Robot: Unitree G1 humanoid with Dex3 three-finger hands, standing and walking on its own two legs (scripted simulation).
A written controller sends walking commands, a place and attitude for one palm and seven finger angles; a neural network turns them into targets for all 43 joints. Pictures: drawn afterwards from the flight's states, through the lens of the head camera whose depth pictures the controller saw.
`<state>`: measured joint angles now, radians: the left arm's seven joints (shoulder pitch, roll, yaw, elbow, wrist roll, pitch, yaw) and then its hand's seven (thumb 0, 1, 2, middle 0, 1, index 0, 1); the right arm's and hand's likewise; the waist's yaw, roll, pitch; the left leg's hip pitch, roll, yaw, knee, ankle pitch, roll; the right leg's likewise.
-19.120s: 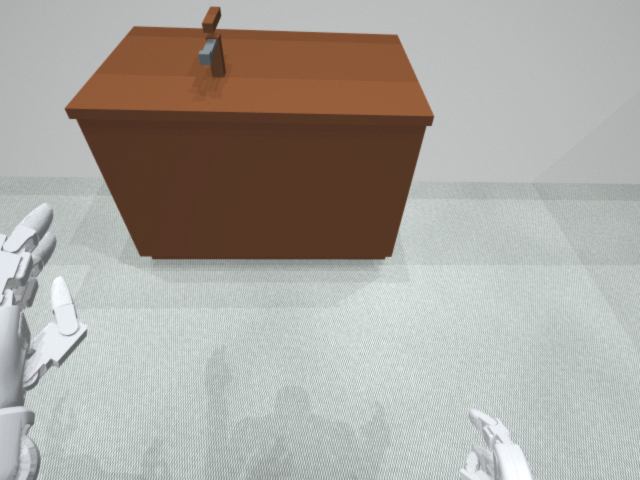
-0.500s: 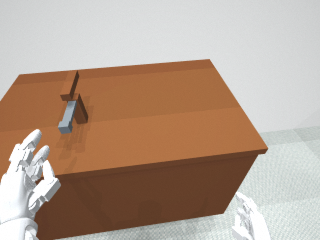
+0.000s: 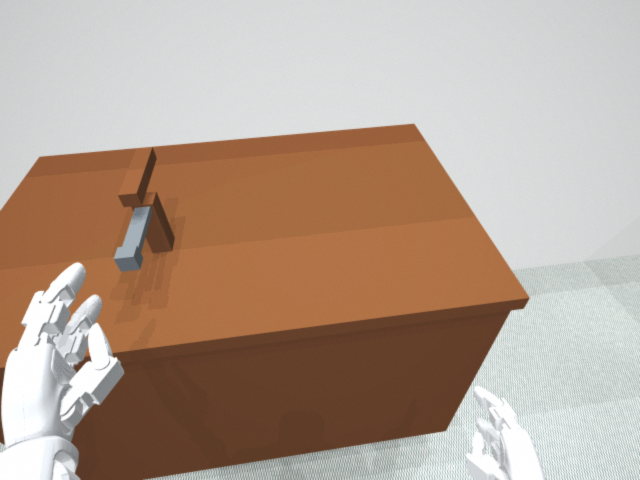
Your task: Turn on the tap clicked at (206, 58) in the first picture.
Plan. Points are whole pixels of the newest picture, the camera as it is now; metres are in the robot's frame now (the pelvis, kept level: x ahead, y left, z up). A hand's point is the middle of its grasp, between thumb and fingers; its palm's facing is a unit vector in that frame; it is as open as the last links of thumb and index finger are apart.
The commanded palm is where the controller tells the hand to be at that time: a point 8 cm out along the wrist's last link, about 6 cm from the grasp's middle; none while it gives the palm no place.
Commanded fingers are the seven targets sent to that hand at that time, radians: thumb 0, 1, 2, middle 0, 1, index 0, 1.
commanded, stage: reach beside the lever's end, fingers flat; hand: left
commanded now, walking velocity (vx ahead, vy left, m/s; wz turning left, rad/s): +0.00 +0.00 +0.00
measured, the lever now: (128, 258) +0.38 +0.34 +0.07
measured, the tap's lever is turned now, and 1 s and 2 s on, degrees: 0 0 0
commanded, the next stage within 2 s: none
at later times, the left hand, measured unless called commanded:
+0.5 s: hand (116, 327) +0.23 +0.26 +0.12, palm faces +0.48 -0.87 -0.12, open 7.4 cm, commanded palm +0.19 +0.31 +0.12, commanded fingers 0.00 0.90 0.90 -0.19 -0.28 -0.19 -0.28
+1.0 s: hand (114, 301) +0.28 +0.30 +0.10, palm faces +0.49 -0.87 -0.11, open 7.6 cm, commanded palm +0.23 +0.34 +0.10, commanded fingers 0.00 0.90 0.90 -0.17 -0.22 -0.17 -0.22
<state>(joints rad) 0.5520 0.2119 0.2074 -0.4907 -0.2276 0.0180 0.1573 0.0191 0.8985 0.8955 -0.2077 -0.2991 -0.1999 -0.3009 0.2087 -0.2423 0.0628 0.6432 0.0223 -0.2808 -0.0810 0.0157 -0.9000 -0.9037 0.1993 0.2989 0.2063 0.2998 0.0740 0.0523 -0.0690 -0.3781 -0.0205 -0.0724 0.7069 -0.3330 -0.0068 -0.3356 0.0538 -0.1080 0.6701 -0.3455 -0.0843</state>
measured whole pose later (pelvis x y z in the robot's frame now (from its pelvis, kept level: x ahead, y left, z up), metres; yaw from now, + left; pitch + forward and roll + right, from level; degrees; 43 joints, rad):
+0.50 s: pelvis +0.00 +0.00 +0.00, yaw -1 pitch +2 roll +0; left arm 0.32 0.25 0.32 -0.18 -0.25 -0.02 0.12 0.02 0.90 0.90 -0.21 -0.30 -0.20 -0.30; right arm 0.20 -0.25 0.05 0.69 0.03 -0.27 -0.10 0.02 -0.90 -0.90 0.20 0.30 0.21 0.30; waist 0.05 0.04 -0.05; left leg -0.38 -0.01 -0.06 0.67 -0.32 -0.01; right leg -0.34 0.06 -0.10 0.64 -0.33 -0.09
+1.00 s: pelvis +0.01 +0.01 +0.00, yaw -1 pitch +4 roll -1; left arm 0.11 0.28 0.38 0.10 -0.22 -0.11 0.08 0.02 0.90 0.90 -0.19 -0.24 -0.18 -0.24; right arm 0.20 -0.24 0.05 0.69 0.01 -0.23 -0.08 0.01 -0.90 -0.90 0.20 0.30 0.21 0.30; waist 0.03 0.04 -0.06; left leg -0.43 -0.02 -0.05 0.70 -0.33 0.01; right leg -0.40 0.05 -0.09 0.66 -0.33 -0.07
